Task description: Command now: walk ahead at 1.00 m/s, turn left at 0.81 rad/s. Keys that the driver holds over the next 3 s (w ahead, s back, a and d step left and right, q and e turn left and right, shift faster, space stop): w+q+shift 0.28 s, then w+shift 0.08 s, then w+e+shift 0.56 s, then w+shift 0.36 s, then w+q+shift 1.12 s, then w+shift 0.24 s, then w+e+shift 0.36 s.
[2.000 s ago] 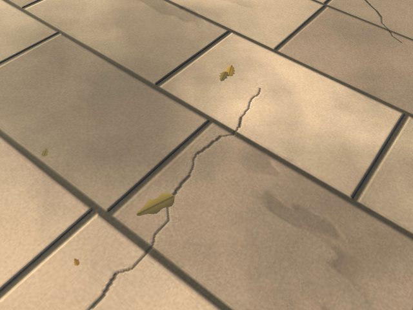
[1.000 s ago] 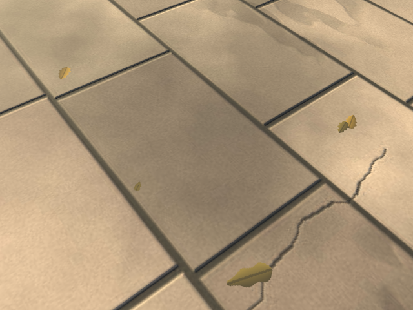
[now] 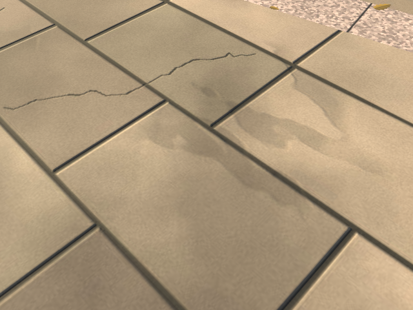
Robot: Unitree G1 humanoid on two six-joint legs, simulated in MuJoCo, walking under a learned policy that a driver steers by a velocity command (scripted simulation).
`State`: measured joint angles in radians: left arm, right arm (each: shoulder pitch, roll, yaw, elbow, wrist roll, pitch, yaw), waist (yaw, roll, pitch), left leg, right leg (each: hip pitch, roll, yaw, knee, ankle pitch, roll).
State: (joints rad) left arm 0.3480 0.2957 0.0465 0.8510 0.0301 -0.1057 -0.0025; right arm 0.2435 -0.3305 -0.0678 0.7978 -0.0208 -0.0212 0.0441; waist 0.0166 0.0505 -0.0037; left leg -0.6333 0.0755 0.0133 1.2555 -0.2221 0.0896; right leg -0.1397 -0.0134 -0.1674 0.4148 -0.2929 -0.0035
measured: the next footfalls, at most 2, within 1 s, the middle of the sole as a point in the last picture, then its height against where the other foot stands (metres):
left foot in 0.24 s outside the picture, level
right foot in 0.70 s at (201, 209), level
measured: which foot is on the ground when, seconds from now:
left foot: up 0.00-0.22, down 0.24-0.72, up 0.74-1.00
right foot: down 0.00-0.24, up 0.26-0.68, down 0.70-1.00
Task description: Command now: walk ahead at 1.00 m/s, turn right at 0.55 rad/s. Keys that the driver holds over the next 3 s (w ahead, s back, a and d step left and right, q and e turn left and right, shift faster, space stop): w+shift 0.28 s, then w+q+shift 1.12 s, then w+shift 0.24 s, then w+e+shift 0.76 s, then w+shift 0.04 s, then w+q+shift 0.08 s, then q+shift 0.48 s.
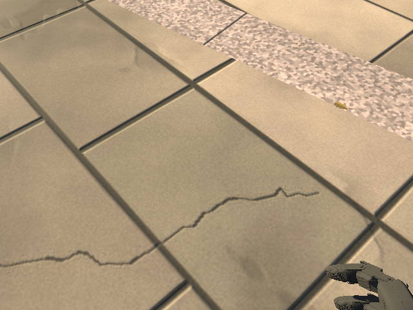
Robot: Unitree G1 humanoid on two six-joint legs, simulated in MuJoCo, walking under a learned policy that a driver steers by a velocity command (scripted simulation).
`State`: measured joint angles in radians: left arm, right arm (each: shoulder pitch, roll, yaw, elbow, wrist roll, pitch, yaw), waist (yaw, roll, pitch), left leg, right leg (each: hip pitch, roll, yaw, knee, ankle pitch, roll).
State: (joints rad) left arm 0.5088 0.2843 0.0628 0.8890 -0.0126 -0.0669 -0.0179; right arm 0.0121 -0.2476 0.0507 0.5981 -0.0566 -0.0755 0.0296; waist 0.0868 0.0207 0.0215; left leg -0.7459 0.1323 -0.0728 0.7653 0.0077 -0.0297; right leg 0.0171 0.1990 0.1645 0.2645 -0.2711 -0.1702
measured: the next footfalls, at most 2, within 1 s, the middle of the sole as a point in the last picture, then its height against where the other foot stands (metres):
left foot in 0.14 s outside the picture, level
right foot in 0.56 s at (272, 234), level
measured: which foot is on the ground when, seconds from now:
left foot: up 0.00-0.12, down 0.14-0.58, up 0.60-0.98, down 1.00-1.00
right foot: down 0.00-0.16, up 0.18-0.54, down 0.56-1.00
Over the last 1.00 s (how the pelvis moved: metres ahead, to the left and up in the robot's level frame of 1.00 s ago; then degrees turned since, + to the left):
0.95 0.12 0.00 0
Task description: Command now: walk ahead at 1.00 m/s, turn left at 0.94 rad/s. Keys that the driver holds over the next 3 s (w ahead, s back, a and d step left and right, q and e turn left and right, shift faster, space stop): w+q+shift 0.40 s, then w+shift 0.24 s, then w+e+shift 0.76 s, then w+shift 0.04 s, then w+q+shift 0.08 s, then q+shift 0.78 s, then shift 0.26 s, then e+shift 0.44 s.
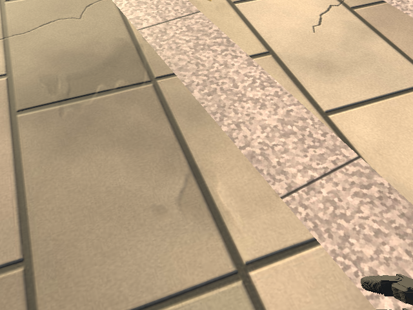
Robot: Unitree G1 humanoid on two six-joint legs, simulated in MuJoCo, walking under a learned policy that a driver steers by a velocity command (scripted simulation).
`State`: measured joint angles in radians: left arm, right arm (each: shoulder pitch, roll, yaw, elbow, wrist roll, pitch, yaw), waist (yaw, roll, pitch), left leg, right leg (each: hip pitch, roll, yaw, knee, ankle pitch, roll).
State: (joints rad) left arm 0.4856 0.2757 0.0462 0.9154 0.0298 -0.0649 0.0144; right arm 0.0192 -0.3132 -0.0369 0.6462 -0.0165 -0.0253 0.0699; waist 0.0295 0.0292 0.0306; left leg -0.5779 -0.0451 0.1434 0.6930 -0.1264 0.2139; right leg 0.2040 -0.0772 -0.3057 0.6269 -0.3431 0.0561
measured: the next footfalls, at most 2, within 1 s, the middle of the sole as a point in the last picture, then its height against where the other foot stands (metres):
right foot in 0.42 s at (239, 263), level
left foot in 0.84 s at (125, 208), level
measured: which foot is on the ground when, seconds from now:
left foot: down 0.00-0.42, up 0.44-0.82, down 0.84-1.00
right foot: down 0.00-0.00, up 0.02-0.40, down 0.42-0.86, up 0.88-1.00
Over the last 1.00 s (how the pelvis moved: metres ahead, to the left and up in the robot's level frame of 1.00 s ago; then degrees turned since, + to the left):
0.96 0.07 -0.04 24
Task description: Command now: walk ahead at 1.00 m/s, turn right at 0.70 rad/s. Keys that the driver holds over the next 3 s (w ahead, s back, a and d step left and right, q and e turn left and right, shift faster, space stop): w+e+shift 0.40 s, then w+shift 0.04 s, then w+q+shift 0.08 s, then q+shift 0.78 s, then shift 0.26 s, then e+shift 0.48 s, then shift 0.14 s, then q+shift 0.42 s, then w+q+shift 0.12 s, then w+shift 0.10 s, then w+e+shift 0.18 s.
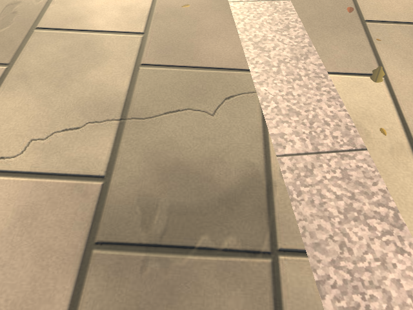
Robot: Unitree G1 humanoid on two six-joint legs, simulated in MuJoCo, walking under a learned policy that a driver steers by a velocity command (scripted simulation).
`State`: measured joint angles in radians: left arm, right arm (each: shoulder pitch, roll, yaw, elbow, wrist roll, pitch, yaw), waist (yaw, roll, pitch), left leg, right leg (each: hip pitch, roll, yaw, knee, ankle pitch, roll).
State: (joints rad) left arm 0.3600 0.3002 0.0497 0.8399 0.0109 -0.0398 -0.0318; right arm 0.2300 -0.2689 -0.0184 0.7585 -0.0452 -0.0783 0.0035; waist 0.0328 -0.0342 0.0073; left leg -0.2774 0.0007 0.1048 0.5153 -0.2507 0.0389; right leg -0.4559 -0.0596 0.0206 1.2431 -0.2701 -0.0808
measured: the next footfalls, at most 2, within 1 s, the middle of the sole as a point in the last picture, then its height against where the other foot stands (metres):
right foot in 0.30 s outside the picture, level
left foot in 0.74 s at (256, 201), level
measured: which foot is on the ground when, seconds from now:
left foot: down 0.00-0.30, up 0.32-0.72, down 0.74-1.00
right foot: up 0.00-0.28, down 0.30-0.74, up 0.76-1.00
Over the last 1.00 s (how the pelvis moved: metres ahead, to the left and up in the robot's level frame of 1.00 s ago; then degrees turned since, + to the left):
0.83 0.23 0.04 24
